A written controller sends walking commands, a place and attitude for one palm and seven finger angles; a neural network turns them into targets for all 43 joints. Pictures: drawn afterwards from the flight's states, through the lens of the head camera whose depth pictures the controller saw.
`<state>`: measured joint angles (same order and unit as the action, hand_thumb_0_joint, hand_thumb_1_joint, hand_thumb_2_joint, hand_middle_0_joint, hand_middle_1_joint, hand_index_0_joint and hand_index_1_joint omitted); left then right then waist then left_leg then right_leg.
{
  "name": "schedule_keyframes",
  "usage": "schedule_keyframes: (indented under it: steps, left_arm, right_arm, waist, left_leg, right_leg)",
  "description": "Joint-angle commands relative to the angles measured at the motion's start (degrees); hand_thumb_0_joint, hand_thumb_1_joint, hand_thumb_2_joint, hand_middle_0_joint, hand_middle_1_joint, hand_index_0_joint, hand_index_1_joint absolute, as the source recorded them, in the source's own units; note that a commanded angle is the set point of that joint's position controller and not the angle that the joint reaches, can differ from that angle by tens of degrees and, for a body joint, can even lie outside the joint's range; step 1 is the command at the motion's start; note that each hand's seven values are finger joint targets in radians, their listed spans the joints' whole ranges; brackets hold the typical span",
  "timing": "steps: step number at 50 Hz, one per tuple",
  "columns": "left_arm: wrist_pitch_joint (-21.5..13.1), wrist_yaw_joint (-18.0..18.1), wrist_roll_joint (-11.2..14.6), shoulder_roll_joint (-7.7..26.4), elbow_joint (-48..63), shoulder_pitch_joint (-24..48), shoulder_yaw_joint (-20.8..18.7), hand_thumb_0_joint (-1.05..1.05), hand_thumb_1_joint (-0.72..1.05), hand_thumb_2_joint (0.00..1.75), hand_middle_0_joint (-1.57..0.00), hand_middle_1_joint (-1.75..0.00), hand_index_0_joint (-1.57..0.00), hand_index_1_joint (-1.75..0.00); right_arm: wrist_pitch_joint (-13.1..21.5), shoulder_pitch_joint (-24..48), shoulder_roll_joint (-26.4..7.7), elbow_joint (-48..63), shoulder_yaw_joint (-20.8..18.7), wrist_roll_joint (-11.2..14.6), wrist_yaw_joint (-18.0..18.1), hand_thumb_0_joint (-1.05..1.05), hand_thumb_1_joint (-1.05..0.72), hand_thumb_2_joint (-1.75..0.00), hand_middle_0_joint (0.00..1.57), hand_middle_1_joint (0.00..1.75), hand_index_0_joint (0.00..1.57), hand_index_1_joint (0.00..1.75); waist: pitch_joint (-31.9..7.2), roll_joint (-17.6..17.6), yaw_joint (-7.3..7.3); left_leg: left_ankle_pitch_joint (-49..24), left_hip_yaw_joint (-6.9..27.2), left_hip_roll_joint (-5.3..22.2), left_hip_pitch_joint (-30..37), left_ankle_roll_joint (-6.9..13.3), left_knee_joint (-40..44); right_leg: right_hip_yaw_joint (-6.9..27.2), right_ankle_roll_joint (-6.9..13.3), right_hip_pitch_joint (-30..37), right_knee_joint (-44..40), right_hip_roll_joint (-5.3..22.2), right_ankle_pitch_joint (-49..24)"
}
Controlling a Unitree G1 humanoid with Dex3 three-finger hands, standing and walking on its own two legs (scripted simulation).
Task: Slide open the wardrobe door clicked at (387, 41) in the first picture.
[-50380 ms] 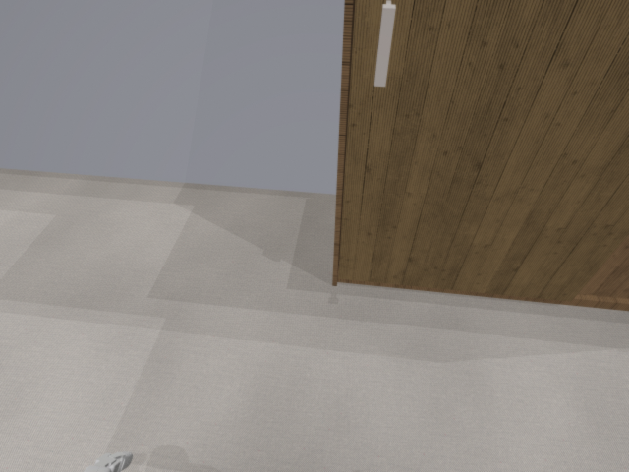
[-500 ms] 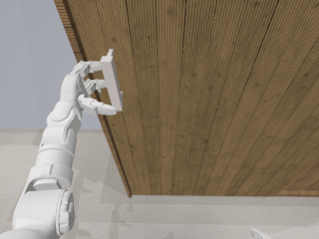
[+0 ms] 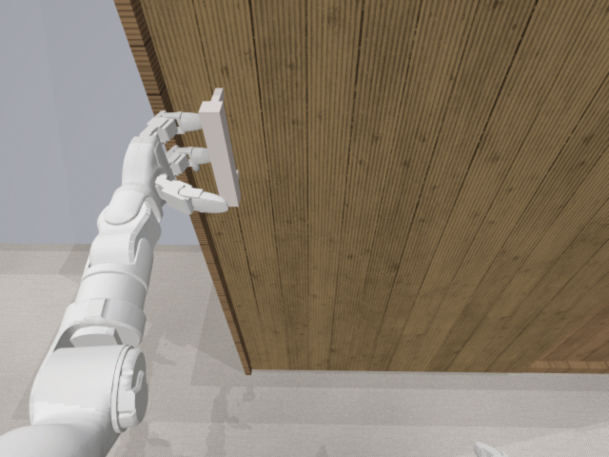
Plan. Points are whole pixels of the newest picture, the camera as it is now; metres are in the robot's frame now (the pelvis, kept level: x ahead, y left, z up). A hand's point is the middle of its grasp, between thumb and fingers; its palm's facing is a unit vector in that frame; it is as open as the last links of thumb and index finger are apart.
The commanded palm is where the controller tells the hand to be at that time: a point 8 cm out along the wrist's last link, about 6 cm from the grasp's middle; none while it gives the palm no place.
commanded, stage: slide the fingers in behind the handle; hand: left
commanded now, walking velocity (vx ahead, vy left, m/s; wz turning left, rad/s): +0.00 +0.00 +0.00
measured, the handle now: (225, 149) +0.48 +0.13 +0.17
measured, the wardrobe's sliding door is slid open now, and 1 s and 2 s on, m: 0.01 0.01 0.01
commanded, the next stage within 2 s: grip the handle and tug to test in 1.52 s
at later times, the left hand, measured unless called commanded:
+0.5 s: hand (213, 170) +0.43 +0.13 +0.17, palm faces -0.02 -1.00 +0.02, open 14.0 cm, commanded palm +0.40 +0.19 +0.17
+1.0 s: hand (230, 177) +0.41 +0.11 +0.17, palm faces -0.02 -1.00 +0.02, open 14.1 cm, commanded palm +0.39 +0.16 +0.17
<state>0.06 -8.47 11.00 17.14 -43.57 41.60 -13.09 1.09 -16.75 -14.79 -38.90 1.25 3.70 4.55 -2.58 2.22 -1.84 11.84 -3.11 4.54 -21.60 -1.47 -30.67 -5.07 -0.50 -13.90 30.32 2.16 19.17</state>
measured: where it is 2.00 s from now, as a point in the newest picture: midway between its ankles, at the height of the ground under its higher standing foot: outside the picture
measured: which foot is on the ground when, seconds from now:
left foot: down 0.00-1.00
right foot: down 0.00-1.00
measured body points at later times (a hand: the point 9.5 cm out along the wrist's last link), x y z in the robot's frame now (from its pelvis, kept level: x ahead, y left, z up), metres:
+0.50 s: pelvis +0.01 +0.00 +0.00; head +0.01 -0.01 +0.45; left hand +0.42 +0.19 +0.18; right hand +0.14 -0.25 -0.11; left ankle +0.04 +0.14 -0.73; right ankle -0.04 -0.12 -0.73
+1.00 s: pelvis +0.01 -0.01 +0.00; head +0.01 -0.03 +0.45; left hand +0.41 +0.16 +0.17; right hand +0.16 -0.26 -0.10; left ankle +0.04 +0.14 -0.73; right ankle -0.04 -0.12 -0.73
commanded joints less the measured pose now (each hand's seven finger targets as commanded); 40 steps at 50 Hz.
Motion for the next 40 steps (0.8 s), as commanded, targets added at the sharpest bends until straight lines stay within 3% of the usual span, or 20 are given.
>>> schedule_keyframes:
  steps: [1,4,6,7,11,12,13,16,17,21,24,26,28,31,32,33,35,36,39,40]
  left_arm:
    - [-3.3,0.2,-0.02,9.71,13.93,25.61,-0.51,0.0,-0.5,0.3,-0.3,-1.2,-0.3,-1.2]
    - [-2.74,0.91,-0.21,7.87,16.4,24.58,0.39,0.0,-0.5,0.3,-0.3,-1.2,-0.3,-1.2]
    - [-2.77,1.69,-0.03,9.48,17.59,25.17,-0.8,0.0,-0.5,0.3,-0.3,-1.2,-0.3,-1.2]
    - [-2.78,1.94,0.26,9.01,19.1,26.5,-0.63,0.0,-0.5,0.3,-0.3,-1.2,-0.3,-1.2]
    - [-3.51,3.14,0.06,10.7,21.5,25.42,-2.49,0.0,-0.5,0.3,-0.3,-1.2,-0.3,-1.2]
    - [-3.75,3.3,-0.33,10.44,23.08,25.29,-2.15,0.0,-0.5,0.3,-0.3,-1.2,-0.3,-1.2]
    - [-3.68,3.32,-0.48,8.5,24.01,24.67,-0.82,0.0,-0.5,0.3,-0.3,-1.2,-0.3,-1.2]
    - [-3.16,3.58,-0.73,7.99,25.63,22.57,-0.37,0.0,-0.5,0.3,-0.3,-1.2,-0.3,-1.2]
    - [-2.93,3.57,-0.63,6.9,27.12,23.22,0.66,0.0,-0.5,0.3,-0.3,-1.2,-0.3,-1.2]
    - [0.05,3.46,0.12,4.17,24.95,18.2,1.65,0.0,-0.5,0.3,-0.3,-1.2,-0.3,-1.2]
    - [2.41,3.76,0.19,4.75,26.52,14.7,-0.12,0.0,-0.5,0.3,-0.3,-1.2,-0.3,-1.2]
    - [3.56,4.03,0.21,4.23,26.38,12.96,0.2,0.0,-0.5,0.3,-0.3,-1.2,-0.3,-1.2]
    - [3.94,4.42,0.04,4.83,29.48,13.24,-0.52,0.0,-0.5,0.3,-0.3,-1.2,-0.3,-1.2]
    - [3.45,4.93,-0.3,6.67,31.85,15.5,-1.13,0.0,-0.5,0.3,-0.3,-1.2,-0.3,-1.2]
    - [3.13,4.9,-0.39,5.18,33.68,16.22,0.24,0.0,-0.5,0.3,-0.3,-1.2,-0.3,-1.2]
    - [2.98,5.0,-0.54,5.29,33.14,16.48,0.11,0.0,-0.5,0.3,-0.3,-1.2,-0.3,-1.2]
    - [2.56,4.75,-0.68,2.89,34.28,17.95,2.86,0.0,-0.5,0.3,-0.3,-1.2,-0.3,-1.2]
    - [2.4,4.59,-0.54,1.57,34.34,18.16,4.14,0.0,-0.5,0.3,-0.3,-1.2,-0.3,-1.2]
    - [3.02,4.22,-0.13,2.11,33.26,18.02,3.67,0.0,-0.5,0.3,-0.3,-1.2,-0.3,-1.2]
    - [3.62,4.03,0.02,0.34,31.98,17.55,5.13,0.0,-0.5,0.3,-0.3,-1.2,-0.3,-1.2]
  right_arm:
    - [2.7,2.49,-7.73,8.21,-2.85,-0.01,0.39,0.0,-0.9,-0.9,0.2,0.3,0.2,0.3]
    - [3.01,2.88,-7.26,8.56,-2.84,0.11,0.06,0.0,-0.9,-0.9,0.2,0.3,0.2,0.3]
    - [2.88,2.68,-7.63,8.4,-2.83,-0.03,0.23,0.0,-0.9,-0.9,0.2,0.3,0.2,0.3]
    - [3.09,3.45,-7.4,8.75,-2.81,0.13,0.23,0.0,-0.9,-0.9,0.2,0.3,0.2,0.3]
    - [3.37,3.11,-7.42,8.27,-2.82,-0.36,0.38,0.0,-0.9,-0.9,0.2,0.3,0.2,0.3]
    - [3.46,3.66,-7.09,8.51,-2.81,-0.28,0.28,0.0,-0.9,-0.9,0.2,0.3,0.2,0.3]
    - [3.65,3.71,-6.79,8.65,-2.81,-0.31,0.1,0.0,-0.9,-0.9,0.2,0.3,0.2,0.3]
    - [3.63,3.76,-6.89,8.61,-2.95,-0.4,0.0,0.0,-0.9,-0.9,0.2,0.3,0.2,0.3]
    - [3.73,4.37,-6.67,8.73,-2.88,-0.23,-0.1,0.0,-0.9,-0.9,0.2,0.3,0.2,0.3]
    - [3.43,4.65,-6.81,8.56,-2.9,-0.25,-0.1,0.0,-0.9,-0.9,0.2,0.3,0.2,0.3]
    - [2.96,5.65,-6.64,9.32,-2.87,-0.3,-0.25,0.0,-0.9,-0.9,0.2,0.3,0.2,0.3]
    - [2.39,5.8,-6.79,9.47,-2.73,-0.36,-0.22,0.0,-0.9,-0.9,0.2,0.3,0.2,0.3]
    - [2.21,6.68,-6.39,10.16,-2.7,-0.39,-0.3,0.0,-0.9,-0.9,0.2,0.3,0.2,0.3]
    - [1.69,7.14,-6.39,10.08,-2.49,-0.62,0.1,0.0,-0.9,-0.9,0.2,0.3,0.2,0.3]
    - [1.74,7.67,-5.94,10.53,-2.34,-0.66,0.05,0.0,-0.9,-0.9,0.2,0.3,0.2,0.3]
    - [1.71,7.66,-5.87,10.18,-2.34,-0.68,0.21,0.0,-0.9,-0.9,0.2,0.3,0.2,0.3]
    - [1.74,8.06,-5.59,10.07,-2.2,-0.6,0.28,0.0,-0.9,-0.9,0.2,0.3,0.2,0.3]
    - [1.8,7.67,-5.68,9.95,-2.35,-0.66,0.31,0.0,-0.9,-0.9,0.2,0.3,0.2,0.3]
    - [1.71,8.04,-5.75,9.49,-2.33,-0.55,0.45,0.0,-0.9,-0.9,0.2,0.3,0.2,0.3]
    - [1.71,8.35,-5.61,9.56,-2.14,-0.55,0.44,0.0,-0.9,-0.9,0.2,0.3,0.2,0.3]
  waist:
    - [-14.64,-2.73,-0.51]
    - [-15.25,-0.17,-0.32]
    - [-15.14,-2.35,-0.49]
    - [-15.28,-1.39,-0.55]
    - [-17.34,-3.43,-0.12]
    - [-18.03,-1.07,0.18]
    - [-18.7,-0.36,0.1]
    - [-19.3,-0.59,0.26]
    - [-19.12,1.33,0.08]
    - [-16.32,-3.19,0.34]
    - [-16.72,-3.19,1.6]
    - [-15.12,-5.69,1.48]
    - [-15.58,-5.23,1.78]
    - [-14.53,-5.76,1.25]
    - [-15.14,-3.46,1.24]
    - [-14.63,-4.01,0.91]
    - [-14.69,-1.72,0.31]
    - [-14.96,-2.23,-0.12]
    - [-15.83,-1.56,0.06]
    - [-15.0,-1.52,-0.02]
  left_leg:
    - [-6.39,1.62,-3.77,14.08,3.77,1.94]
    - [-7.04,1.7,-3.69,15.6,3.45,1.9]
    - [-6.56,2.12,-3.48,15.27,3.53,2.25]
    - [-6.37,1.85,-3.58,15.44,3.56,2.22]
    - [-8.84,1.86,-3.54,16.39,3.67,2.26]
    - [-9.92,1.59,-3.55,17.19,3.56,2.23]
    - [-11.04,1.53,-3.6,17.99,3.48,2.06]
    - [-13.0,1.5,-3.5,18.95,3.4,1.79]
    - [-13.59,1.55,-3.46,19.72,3.25,1.95]
    - [-13.46,1.26,-3.58,18.25,3.36,2.31]
    - [-15.67,0.69,-3.88,18.14,3.42,2.46]
    - [-15.72,0.5,-3.9,17.32,3.55,2.68]
    - [-16.3,0.25,-4.02,17.8,3.64,2.66]
    - [-15.37,0.17,-4.04,17.69,3.8,2.77]
    - [-15.58,0.21,-4.18,18.29,3.79,2.93]
    - [-15.51,0.26,-4.16,18.68,3.8,2.76]
    - [-15.07,0.42,-4.22,19.7,3.59,2.69]
    - [-15.29,0.47,-4.22,19.99,3.68,2.38]
    - [-14.94,0.82,-4.44,20.33,3.47,2.46]
    - [-14.37,0.81,-4.58,19.97,3.51,2.47]
  right_leg:
    - [1.95,0.79,-2.76,-5.4,-3.15,-14.8]
    - [1.65,1.01,-3.77,-5.34,-3.48,-14.82]
    - [1.5,1.04,-2.8,-5.68,-3.59,-13.74]
    - [1.88,0.92,-3.12,-5.85,-3.55,-14.02]
    - [1.74,0.94,-0.86,-5.55,-3.64,-16.57]
    - [1.92,1.04,-0.66,-5.21,-3.57,-17.92]
    - [1.78,1.09,-0.63,-5.0,-3.58,-19.04]
    - [1.45,1.22,0.37,-4.91,-3.78,-20.82]
    - [1.46,1.31,-0.09,-4.9,-3.73,-21.42]
    - [0.92,1.12,0.71,-5.52,-3.86,-22.34]
    - [1.16,1.08,2.12,-5.26,-3.55,-25.87]
    - [0.95,0.89,2.99,-5.55,-3.46,-26.41]
    - [1.29,0.8,3.17,-5.46,-3.36,-27.67]
    - [1.75,0.67,3.68,-6.08,-3.11,-27.06]
    - [1.83,0.75,3.58,-5.9,-3.02,-27.2]
    - [1.82,0.77,3.03,-6.04,-3.12,-27.14]
    - [1.84,0.93,2.15,-6.08,-3.2,-26.09]
    - [1.7,0.86,2.4,-6.24,-3.12,-26.17]
    - [1.76,0.95,2.11,-6.15,-3.18,-26.15]
    - [1.67,0.89,1.61,-6.27,-3.19,-25.73]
